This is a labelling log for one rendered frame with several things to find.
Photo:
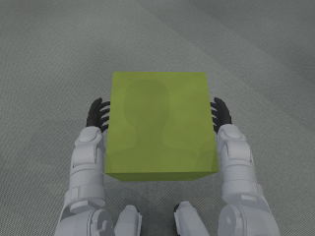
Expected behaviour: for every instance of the robot right thigh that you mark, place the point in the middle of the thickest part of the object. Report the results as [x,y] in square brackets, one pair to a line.
[189,223]

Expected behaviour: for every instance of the carton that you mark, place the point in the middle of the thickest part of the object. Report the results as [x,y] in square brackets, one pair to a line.
[160,127]

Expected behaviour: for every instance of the right robot upper arm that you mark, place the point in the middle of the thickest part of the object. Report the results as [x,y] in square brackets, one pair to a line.
[240,220]

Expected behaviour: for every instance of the left robot hand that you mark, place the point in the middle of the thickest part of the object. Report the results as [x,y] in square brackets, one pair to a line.
[94,116]

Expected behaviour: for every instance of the right robot hand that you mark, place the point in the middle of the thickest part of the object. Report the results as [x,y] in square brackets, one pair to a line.
[222,114]

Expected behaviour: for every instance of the robot left thigh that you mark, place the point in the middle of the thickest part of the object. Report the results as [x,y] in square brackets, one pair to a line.
[128,224]

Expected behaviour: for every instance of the left robot upper arm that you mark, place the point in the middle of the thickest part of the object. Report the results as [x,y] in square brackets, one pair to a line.
[93,222]

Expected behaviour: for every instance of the robot thigh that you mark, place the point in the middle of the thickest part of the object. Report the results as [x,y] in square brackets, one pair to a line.
[128,224]
[189,223]

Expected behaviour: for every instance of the robot right forearm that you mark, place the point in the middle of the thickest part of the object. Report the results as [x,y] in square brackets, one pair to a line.
[240,184]

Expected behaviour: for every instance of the robot left forearm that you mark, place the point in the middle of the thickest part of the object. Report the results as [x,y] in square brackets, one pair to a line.
[86,186]

